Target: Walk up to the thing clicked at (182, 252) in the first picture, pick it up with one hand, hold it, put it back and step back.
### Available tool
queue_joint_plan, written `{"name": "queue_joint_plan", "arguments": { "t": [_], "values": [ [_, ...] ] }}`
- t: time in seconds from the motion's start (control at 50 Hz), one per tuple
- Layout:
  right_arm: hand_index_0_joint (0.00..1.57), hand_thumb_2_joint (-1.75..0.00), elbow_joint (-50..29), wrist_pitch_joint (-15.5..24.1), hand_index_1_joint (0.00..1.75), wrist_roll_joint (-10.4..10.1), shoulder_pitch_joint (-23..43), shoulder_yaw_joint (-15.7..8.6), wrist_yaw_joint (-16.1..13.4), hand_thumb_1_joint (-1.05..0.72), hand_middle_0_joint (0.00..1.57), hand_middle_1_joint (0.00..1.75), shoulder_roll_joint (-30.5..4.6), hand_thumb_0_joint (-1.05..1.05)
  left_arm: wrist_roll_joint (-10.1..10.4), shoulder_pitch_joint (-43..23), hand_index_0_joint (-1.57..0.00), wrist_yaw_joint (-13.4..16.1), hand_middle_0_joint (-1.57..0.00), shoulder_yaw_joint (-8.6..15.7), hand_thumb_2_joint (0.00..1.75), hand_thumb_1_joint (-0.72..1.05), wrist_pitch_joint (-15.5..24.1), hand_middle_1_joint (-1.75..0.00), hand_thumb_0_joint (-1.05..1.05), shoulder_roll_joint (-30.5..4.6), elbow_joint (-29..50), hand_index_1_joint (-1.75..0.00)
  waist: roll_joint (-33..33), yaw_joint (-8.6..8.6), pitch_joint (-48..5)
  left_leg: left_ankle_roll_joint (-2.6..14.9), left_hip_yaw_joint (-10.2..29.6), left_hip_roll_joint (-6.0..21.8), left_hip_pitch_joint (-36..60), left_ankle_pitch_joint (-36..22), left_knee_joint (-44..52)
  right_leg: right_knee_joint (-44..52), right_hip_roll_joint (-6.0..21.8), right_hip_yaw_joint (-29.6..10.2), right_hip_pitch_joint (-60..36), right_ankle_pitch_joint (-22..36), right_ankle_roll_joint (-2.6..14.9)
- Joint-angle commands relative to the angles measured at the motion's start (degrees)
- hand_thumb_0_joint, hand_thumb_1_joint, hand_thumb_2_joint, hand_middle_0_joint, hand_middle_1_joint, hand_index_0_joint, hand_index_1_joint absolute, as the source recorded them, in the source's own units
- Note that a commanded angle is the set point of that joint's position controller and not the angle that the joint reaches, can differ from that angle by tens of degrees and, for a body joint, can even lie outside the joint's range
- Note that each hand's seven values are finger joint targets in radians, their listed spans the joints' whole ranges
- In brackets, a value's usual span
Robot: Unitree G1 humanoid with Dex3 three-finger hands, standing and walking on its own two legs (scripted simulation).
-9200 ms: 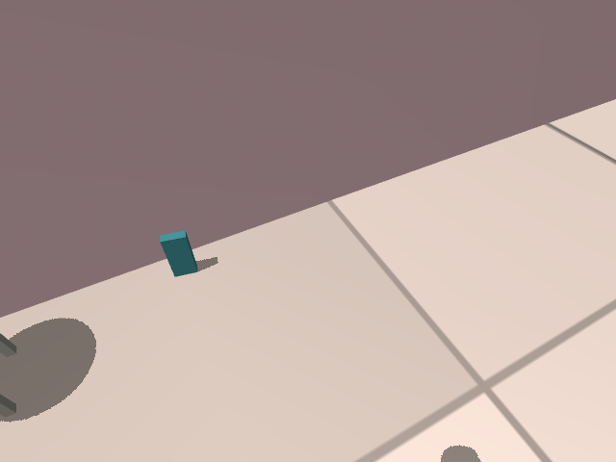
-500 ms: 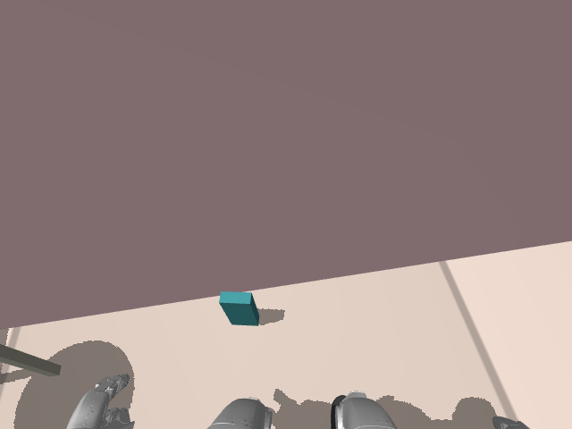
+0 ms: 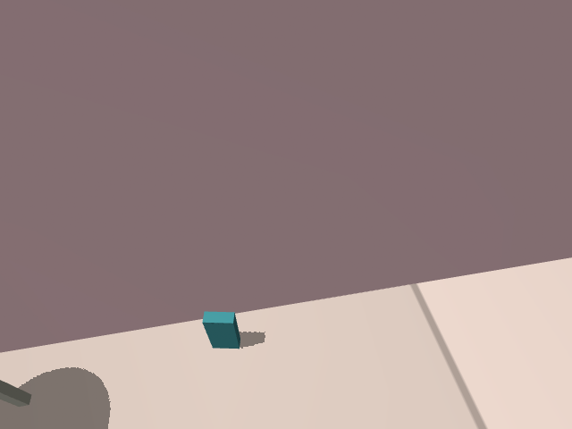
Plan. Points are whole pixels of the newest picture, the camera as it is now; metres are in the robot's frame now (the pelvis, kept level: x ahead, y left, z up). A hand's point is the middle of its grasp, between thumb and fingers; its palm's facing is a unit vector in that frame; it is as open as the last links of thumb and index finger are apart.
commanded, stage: walk up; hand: left
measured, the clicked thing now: (223, 331) +0.53 +0.21 -0.65
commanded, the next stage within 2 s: stand in 1.38 s
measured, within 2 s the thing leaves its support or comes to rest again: neither
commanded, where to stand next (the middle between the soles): +0.17 +0.00 m, yaw +1 degrees
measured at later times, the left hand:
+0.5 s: hand out of the picture +0.09 +0.29 -0.16, palm faces -0.02 -0.93 -0.37, open 7.4 cm
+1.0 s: hand out of the picture +0.12 +0.25 -0.14, palm faces -0.03 -0.94 -0.34, open 7.4 cm
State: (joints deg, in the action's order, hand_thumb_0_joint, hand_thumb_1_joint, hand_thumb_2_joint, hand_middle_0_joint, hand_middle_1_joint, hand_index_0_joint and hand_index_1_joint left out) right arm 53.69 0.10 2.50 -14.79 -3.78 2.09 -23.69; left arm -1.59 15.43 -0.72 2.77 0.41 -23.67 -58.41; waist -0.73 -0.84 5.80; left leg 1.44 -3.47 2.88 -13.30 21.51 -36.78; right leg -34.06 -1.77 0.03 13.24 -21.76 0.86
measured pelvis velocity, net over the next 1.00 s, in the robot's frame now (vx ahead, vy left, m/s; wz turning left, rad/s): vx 0.02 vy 0.00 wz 0.00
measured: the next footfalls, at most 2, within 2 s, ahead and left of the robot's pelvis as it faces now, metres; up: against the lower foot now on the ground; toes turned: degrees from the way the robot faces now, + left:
left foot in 0.32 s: +0.11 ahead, +0.13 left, +0.00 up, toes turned -2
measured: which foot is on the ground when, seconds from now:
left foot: down 0.00-0.02, up 0.04-0.30, down 0.32-1.00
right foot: down 0.00-1.00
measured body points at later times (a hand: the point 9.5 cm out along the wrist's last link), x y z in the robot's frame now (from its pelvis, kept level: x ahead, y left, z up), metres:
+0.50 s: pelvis +0.01 +0.02 -0.01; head +0.05 +0.03 +0.44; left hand +0.09 +0.34 -0.13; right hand +0.14 -0.28 -0.12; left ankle +0.11 +0.14 -0.73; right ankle +0.00 -0.12 -0.71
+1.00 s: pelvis +0.02 +0.00 +0.01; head +0.03 +0.00 +0.46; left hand +0.12 +0.30 -0.11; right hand +0.08 -0.30 -0.12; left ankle +0.07 +0.13 -0.73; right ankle +0.00 -0.12 -0.73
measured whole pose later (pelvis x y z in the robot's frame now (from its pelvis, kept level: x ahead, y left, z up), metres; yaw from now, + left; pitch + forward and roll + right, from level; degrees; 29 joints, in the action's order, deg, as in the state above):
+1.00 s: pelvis +0.02 +0.00 +0.01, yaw +0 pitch -2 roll -1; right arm 63.2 0.5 0.4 -8.1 0.0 1.4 -20.0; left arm -0.4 5.3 -0.6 0.4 0.9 -20.3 -61.2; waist -0.6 -0.9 3.8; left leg -1.1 3.2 0.7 -14.8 10.3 -27.4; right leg -26.2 0.5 1.5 7.7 -16.1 -0.5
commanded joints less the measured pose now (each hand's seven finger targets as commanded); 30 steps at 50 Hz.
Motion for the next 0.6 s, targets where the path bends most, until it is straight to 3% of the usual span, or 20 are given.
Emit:
{"name": "queue_joint_plan", "arguments": {
  "t": [0.0,0.02,0.04,0.08,0.12,0.16,0.18,0.22,0.26,0.28,0.3,0.32,0.34,0.4,0.44,0.5,0.52,0.54,0.56,0.58],
  "values": [
    [0.2,-0.9,-9.11,1.33,0.3,-1.74,6.21,-1.26,-0.34,-0.9,0.2,0.3,-7.69,0.0,-0.33,7.5,-0.2,1.4,-0.2,5.1,0.9,0.9,4.62,-0.3,0.0,-18.78,3.91,-0.3,13.69,5.61,-5.73,1.48,1.71,-4.65,-24.38,4.16,-16.43,18.41,17.62,-31.58,-22.17,2.5,9.23],
    [0.2,-0.9,-9.46,1.22,0.3,-1.03,8.87,-2.12,-1.31,-0.9,0.2,0.3,-10.4,0.0,-0.06,6.93,-0.2,1.14,-0.2,5.28,0.9,0.9,4.57,-0.3,0.0,-20.44,5.35,-0.3,9.0,6.01,-0.09,1.1,8.91,-1.97,-27.25,12.45,-19.4,19.01,25.54,-37.6,-15.45,5.35,15.6],
    [0.2,-0.9,-7.95,1.53,0.3,-1.54,6.19,-2.38,-1.43,-0.9,0.2,0.3,-11.49,0.0,0.82,5.29,-0.2,0.98,-0.2,4.95,0.9,0.9,4.65,-0.3,0.0,-17.91,6.43,-0.3,3.22,4.54,0.59,0.84,11.23,-1.41,-26.36,10.27,-21.56,17.53,24.06,-31.56,-15.67,10.68,15.99],
    [0.2,-0.9,-7.06,2.11,0.3,-1.77,3.91,-2.26,-1.07,-0.9,0.2,0.3,-10.9,0.0,1.36,4.06,-0.2,1.3,-0.2,4.05,0.9,0.9,4.86,-0.3,0.0,-15.04,7.62,-0.3,3.16,2.83,-0.14,0.41,11.1,-0.55,-24.63,5.94,-18.61,15.5,19.27,-21.57,-15.87,18.72,13.11],
    [0.2,-0.9,-6.01,2.13,0.3,-1.68,1.84,-2.2,-0.83,-0.9,0.2,0.3,-9.88,0.0,1.11,3.0,-0.2,1.29,-0.2,3.42,0.9,0.9,4.85,-0.3,0.0,-14.13,8.42,-0.3,7.01,1.89,-0.91,-0.53,7.79,-0.99,-17.2,2.28,-14.98,15.21,16.1,-14.03,-8.88,26.13,11.62],
    [0.2,-0.9,-5.29,1.96,0.3,-2.11,1.74,-1.8,-0.79,-0.9,0.2,0.3,-8.41,0.0,0.38,-0.32,-0.2,1.29,-0.2,2.79,0.9,0.9,4.31,-0.3,0.0,-13.24,9.84,-0.3,9.29,1.06,-1.37,-1.36,4.28,-0.82,-9.69,-1.72,-7.99,13.07,14.11,-8.06,-2.44,32.42,10.55],
    [0.2,-0.9,-4.75,2.09,0.3,-2.36,2.83,-1.57,-0.89,-0.9,0.2,0.3,-7.66,0.0,0.43,-1.09,-0.2,1.39,-0.2,2.41,0.9,0.9,3.89,-0.3,0.0,-12.16,10.0,-0.3,9.58,1.5,-2.24,-1.74,3.34,-0.97,-5.53,-4.95,-3.96,10.21,12.81,-5.46,-0.23,37.05,9.53],
    [0.2,-0.9,-4.15,2.44,0.3,-2.52,3.91,-1.56,-1.4,-0.9,0.2,0.3,-6.75,0.0,1.36,-1.71,-0.2,1.52,-0.2,1.98,0.9,0.9,2.73,-0.3,0.0,-12.14,10.09,-0.3,9.96,1.29,-3.95,-1.17,1.0,-2.79,0.87,-13.55,1.8,4.81,11.2,-3.31,2.11,40.23,7.65],
    [0.2,-0.9,-2.34,2.74,0.3,-2.17,0.37,-2.12,-2.32,-0.9,0.2,0.3,-8.07,0.0,1.99,-4.52,-0.2,1.52,-0.2,1.52,0.9,0.9,1.33,-0.3,0.0,-10.98,11.24,-0.3,6.97,-1.2,-4.84,-0.58,1.6,-3.55,8.97,-22.03,7.57,-1.35,8.93,-3.75,8.01,30.05,5.27],
    [0.2,-0.9,-2.1,3.02,0.3,-1.77,-0.6,-2.7,-2.92,-0.9,0.2,0.3,-10.74,0.0,2.46,-3.54,-0.2,1.55,-0.2,1.0,0.9,0.9,0.9,-0.3,0.0,-9.27,11.45,-0.3,2.25,-1.56,-5.44,0.4,5.41,0.6,12.06,-27.98,9.51,-4.09,6.14,-4.57,11.04,21.66,3.44],
    [0.2,-0.9,-2.74,3.44,0.3,-1.39,-0.65,-3.2,-3.31,-0.9,0.2,0.3,-14.05,0.0,3.09,-1.35,-0.2,1.62,-0.2,0.62,0.9,0.9,0.49,-0.3,0.0,-7.48,11.56,-0.3,-4.85,-0.82,-9.29,4.4,19.26,11.84,12.34,-31.37,13.11,-11.15,2.11,-3.88,11.23,9.72,1.11],
    [0.2,-0.9,-3.97,3.37,0.3,-2.38,2.77,-2.83,-3.36,-0.9,0.2,0.3,-15.64,0.0,3.08,0.78,-0.2,2.04,-0.2,1.1,0.9,0.9,-0.81,-0.3,0.0,-9.22,9.54,-0.3,-6.87,0.39,-10.99,12.01,28.61,19.22,5.04,-26.17,15.84,-16.66,1.51,-4.03,5.95,-10.06,0.58],
    [0.2,-0.9,-3.88,3.14,0.3,-1.95,5.78,-3.09,-3.48,-0.9,0.2,0.3,-15.35,0.0,2.42,-0.24,-0.2,2.19,-0.2,1.5,0.9,0.9,-1.44,-0.3,0.0,-10.9,7.97,-0.3,-5.08,0.72,-9.19,12.88,29.77,18.91,0.2,-16.64,17.61,-19.79,2.83,-5.91,4.51,-12.64,0.71],
    [0.2,-0.9,-4.83,2.88,0.3,-1.28,10.13,-2.57,-3.72,-0.9,0.2,0.3,-14.83,0.0,1.82,0.57,-0.2,1.19,-0.2,2.24,0.9,0.9,-1.45,-0.3,0.0,-11.1,6.03,-0.3,-8.72,2.19,-6.69,10.02,21.02,14.1,-4.81,-7.19,17.32,-18.95,4.15,-4.13,5.17,-9.54,1.38],
    [0.2,-0.9,-4.51,2.43,0.3,-0.95,11.19,-2.58,-3.37,-0.9,0.2,0.3,-14.74,0.0,1.44,2.26,-0.2,0.53,-0.2,2.5,0.9,0.9,-1.2,-0.3,0.0,-10.15,4.73,-0.3,-10.17,2.42,-7.4,8.77,18.05,11.85,-6.09,-1.38,16.88,-12.03,3.73,-1.27,2.99,-6.94,1.18],
    [0.2,-0.9,-4.58,1.01,0.3,-1.18,11.16,-2.2,-2.72,-0.9,0.2,0.3,-13.19,0.0,0.36,4.29,-0.2,0.3,-0.2,3.24,0.9,0.9,-0.5,-0.3,0.0,-9.55,2.91,-0.3,-8.1,2.86,-8.25,5.28,14.51,8.38,-10.77,5.57,13.92,0.92,1.71,1.48,-4.73,-1.08,1.49],
    [0.2,-0.9,-4.52,0.6,0.3,-1.48,10.47,-1.78,-2.57,-0.9,0.2,0.3,-11.83,0.0,-0.14,4.45,-0.2,0.51,-0.2,3.63,0.9,0.9,-0.2,-0.3,0.0,-10.35,3.0,-0.3,-4.86,3.23,-7.48,3.37,13.26,7.09,-13.01,9.04,11.21,5.27,3.41,-1.75,-5.01,-2.94,2.33],
    [0.2,-0.9,-4.88,0.41,0.3,-2.0,10.88,-1.12,-2.37,-0.9,0.2,0.3,-8.54,0.0,-0.82,2.14,-0.2,0.63,-0.2,3.97,0.9,0.9,0.23,-0.3,0.0,-13.15,4.29,-0.3,4.51,2.79,-4.88,0.01,9.53,2.18,-15.02,10.25,4.76,13.37,11.57,-16.27,1.82,-14.8,5.3],
    [0.2,-0.9,-4.07,0.26,0.3,-2.0,13.25,-1.45,-2.49,-0.9,0.2,0.3,-8.33,0.0,-0.64,-4.78,-0.2,0.51,-0.2,4.31,0.9,0.9,0.22,-0.3,0.0,-16.16,5.95,-0.3,11.05,2.27,-0.81,-1.46,5.5,-3.54,-9.39,6.68,-7.47,19.88,18.84,-25.15,14.53,-25.22,9.14],
    [0.2,-0.9,-3.09,0.27,0.3,-1.98,11.89,-1.67,-2.38,-0.9,0.2,0.3,-9.01,0.0,-0.58,-10.52,-0.2,0.66,-0.2,3.79,0.9,0.9,0.67,-0.3,0.0,-15.37,8.34,-0.3,7.82,0.42,1.1,-1.42,7.93,-2.71,-5.21,2.63,-10.36,19.54,19.31,-23.24,18.63,-20.12,9.73]
  ]
}}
